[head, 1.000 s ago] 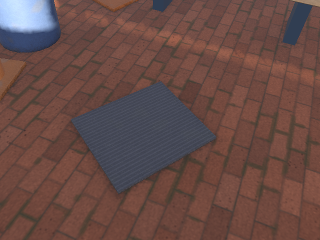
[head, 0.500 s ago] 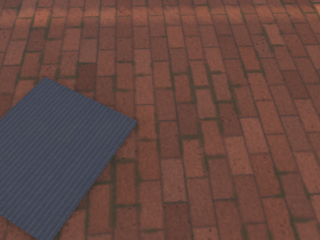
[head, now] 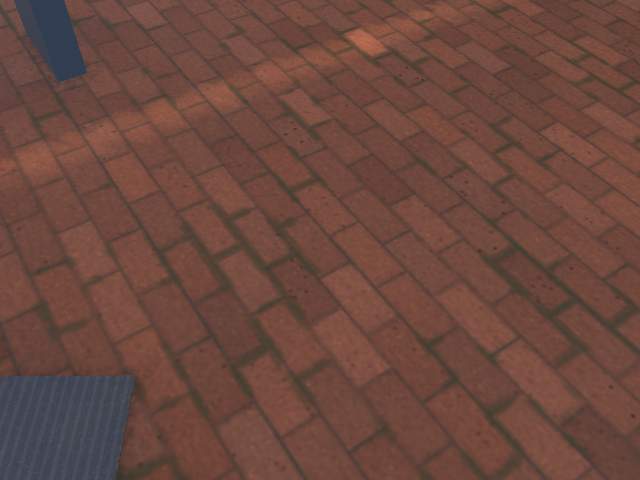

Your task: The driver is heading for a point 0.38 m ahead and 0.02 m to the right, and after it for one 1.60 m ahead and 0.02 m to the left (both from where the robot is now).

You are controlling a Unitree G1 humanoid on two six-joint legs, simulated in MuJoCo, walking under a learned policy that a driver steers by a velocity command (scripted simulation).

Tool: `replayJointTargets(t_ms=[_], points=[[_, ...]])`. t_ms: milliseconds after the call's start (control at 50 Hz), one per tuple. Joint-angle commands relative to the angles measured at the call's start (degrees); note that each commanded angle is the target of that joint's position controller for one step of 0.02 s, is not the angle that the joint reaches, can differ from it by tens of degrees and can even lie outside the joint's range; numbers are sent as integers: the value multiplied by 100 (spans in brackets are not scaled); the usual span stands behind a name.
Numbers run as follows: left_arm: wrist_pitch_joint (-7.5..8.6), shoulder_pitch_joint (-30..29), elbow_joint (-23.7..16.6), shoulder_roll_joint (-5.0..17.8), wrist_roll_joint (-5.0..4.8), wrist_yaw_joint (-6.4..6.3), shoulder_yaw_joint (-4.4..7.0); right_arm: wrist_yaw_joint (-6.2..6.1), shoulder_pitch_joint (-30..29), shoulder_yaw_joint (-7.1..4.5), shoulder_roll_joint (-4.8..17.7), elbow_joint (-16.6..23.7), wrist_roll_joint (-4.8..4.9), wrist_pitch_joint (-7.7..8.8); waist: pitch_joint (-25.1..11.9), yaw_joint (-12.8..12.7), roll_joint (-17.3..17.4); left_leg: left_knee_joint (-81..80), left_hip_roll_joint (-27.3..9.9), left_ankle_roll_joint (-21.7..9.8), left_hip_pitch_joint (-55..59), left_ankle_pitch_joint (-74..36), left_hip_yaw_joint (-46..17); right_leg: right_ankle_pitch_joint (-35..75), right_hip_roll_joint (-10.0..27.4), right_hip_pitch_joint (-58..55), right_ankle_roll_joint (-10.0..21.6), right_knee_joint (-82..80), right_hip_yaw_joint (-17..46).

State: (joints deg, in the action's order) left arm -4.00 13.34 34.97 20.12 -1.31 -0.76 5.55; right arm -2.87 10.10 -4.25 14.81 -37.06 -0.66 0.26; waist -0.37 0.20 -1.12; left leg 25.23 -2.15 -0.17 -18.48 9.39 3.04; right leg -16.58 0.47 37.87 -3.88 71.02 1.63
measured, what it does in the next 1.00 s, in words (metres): walks ahead: right foot, then left foot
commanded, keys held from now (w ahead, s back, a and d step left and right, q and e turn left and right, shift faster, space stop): w+e+shift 0.12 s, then w+shift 0.20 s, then w+q+shift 0.68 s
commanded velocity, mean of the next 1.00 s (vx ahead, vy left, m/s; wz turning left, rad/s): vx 0.86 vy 0.00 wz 0.10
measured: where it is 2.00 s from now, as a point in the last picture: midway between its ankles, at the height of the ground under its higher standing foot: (400, 296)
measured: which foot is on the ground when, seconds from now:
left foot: down 0.00-0.28, up 0.30-0.72, down 0.74-1.00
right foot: up 0.00-0.28, down 0.30-0.74, up 0.76-1.00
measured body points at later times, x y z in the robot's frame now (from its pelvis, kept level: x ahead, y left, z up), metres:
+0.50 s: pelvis +0.15 -0.12 -0.02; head +0.16 -0.16 +0.43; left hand +0.20 +0.12 -0.13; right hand +0.27 -0.39 -0.12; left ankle +0.28 +0.02 -0.63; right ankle +0.02 -0.17 -0.74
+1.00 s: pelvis +0.55 -0.19 +0.00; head +0.57 -0.19 +0.45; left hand +0.78 +0.06 -0.04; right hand +0.61 -0.45 -0.13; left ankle +0.48 -0.14 -0.74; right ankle +0.77 -0.39 -0.67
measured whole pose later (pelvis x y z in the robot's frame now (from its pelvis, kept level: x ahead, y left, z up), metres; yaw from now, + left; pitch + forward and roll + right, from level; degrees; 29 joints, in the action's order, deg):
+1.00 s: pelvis +0.55 -0.19 +0.00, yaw +11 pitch +1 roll +0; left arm 8.2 1.4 31.4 13.5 1.3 -0.8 0.1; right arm 0.1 25.5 -3.1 13.1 -43.2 2.1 3.5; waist 1.2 4.7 -0.8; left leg 25.1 11.0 -8.5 -6.9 17.2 -10.7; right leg -4.3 6.0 41.0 -2.9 47.6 11.3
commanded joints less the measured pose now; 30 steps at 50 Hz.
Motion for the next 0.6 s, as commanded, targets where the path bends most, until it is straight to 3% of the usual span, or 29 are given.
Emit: replayJointTargets(t_ms=[20, 140, 220, 240, 260, 280, 300, 320, 340, 360, 380, 400, 420, 440, 480, 520, 540, 580, 600], points=[[184, -414, -567, 401, 13, 53, 106, -27, 186, -343, 1127, 278, 61, 210, -429, 213, 1156, -1610, -1570, -683, 1250, 2832, -1575, 91, 363, 881, 33, -192, -82], [267, -510, -506, 38, 43, 144, -12, 86, 130, -416, 1305, 162, 92, 336, -109, 112, 1039, -1763, -1816, -560, 825, 2505, -671, -39, 652, 41, 263, -1396, -242], [373, -46, -189, -85, 5, 172, -75, 289, -55, -381, 1288, 43, 141, 373, 29, -172, 982, -1563, -1668, -507, 272, 2263, -38, -559, 501, -1437, 543, -2554, -709], [419, 230, -35, -121, -12, 173, -83, 319, -182, -355, 1245, 20, 177, 332, 135, -358, 823, -1281, -1621, -488, 74, 2476, 112, -382, 424, -1887, 666, -3108, -902], [464, 764, 271, -98, -7, 164, -61, 325, -310, -305, 1097, 28, 157, 281, 228, -602, 436, -681, -1463, -442, -343, 2690, 327, -196, 144, -2586, 772, -3586, -1243], [514, 1508, 678, 149, 8, 152, 56, 330, -319, -169, 686, 86, 42, 257, 219, -813, -422, 908, -988, -338, -782, 2062, 747, -471, -239, -3361, 886, -3871, -1289], [618, 2073, 726, 585, 52, 148, 123, 371, -577, 58, 69, 364, -95, 301, 383, -965, -2007, 4100, -555, 5, -2810, 2455, 834, -383, 799, -4192, 1307, -4185, 829], [767, 1722, 326, 1111, -76, 212, 134, 367, -455, 81, 116, 689, -10, 510, 160, -575, -2309, 5373, 93, 4, -4388, 2345, 91, -740, 1636, -4514, 2078, -4986, 3119], [879, 1825, 297, 1006, -24, 270, 177, 368, -1015, 29, 649, 820, 300, 641, -162, -980, -1116, 5685, -184, -120, -5108, 1659, -474, -2140, 2198, -4846, 2400, -5810, 4007], [927, 1754, 367, 822, 24, 267, 100, 377, -1059, 19, 697, 807, 428, 678, 11, -817, -535, 5745, -377, -195, -5492, 1222, -648, -2510, 2284, -4893, 2288, -5707, 3903], [894, 1539, 403, 583, 49, 253, -10, 378, -848, 87, 534, 636, 347, 639, 78, -636, -347, 5780, -568, -172, -5415, 809, -689, -2442, 2171, -4568, 2089, -5492, 3287], [873, 1190, 372, 241, 97, 235, -149, 405, -558, 103, 481, 496, 293, 570, 258, -386, -484, 5607, -623, -128, -5056, 349, -843, -2093, 1902, -3955, 1894, -5428, 2561], [899, 990, 380, -35, 174, 202, -244, 457, -322, 70, 506, 379, 341, 483, 380, -204, -533, 5509, -558, -85, -4735, -7, -1064, -1673, 1710, -3477, 1685, -5475, 1976], [941, 988, 424, -125, 238, 164, -262, 487, -219, 41, 522, 309, 397, 399, 453, -158, -474, 5415, -406, -35, -4586, -289, -1263, -1226, 1617, -3274, 1509, -5597, 1502], [1025, 1026, 538, -55, 271, 70, -238, 516, -312, 25, 535, 307, 362, 309, 563, -111, -206, 4830, -164, 22, -4366, -921, -1309, -127, 1439, -3165, 1201, -5859, 618], [1088, 1082, 703, -75, 284, -56, -255, 560, -730, 28, 517, 366, 305, 302, 654, -188, -9, 3928, 96, -43, -3895, -1483, -832, 1155, 1101, -3154, 775, -6182, -367], [1119, 1107, 779, -9, 300, -112, -260, 624, -923, 93, 362, 433, 326, 336, 729, -203, -292, 3389, 54, -107, -3470, -1851, -589, 1601, 1116, -3003, 681, -6305, -598], [1118, 1375, 999, -113, 226, -189, -307, 761, -1293, 123, 254, 475, 316, 395, 880, -354, -120, 2508, 241, -292, -2918, -2162, -30, 2663, 887, -3221, 339, -6404, -1191], [1092, 1464, 1062, -5, 219, -217, -298, 826, -1401, 138, 166, 510, 339, 421, 833, -362, -157, 2075, 384, -417, -2489, -2130, 243, 3402, 857, -3345, 213, -6356, -1342]])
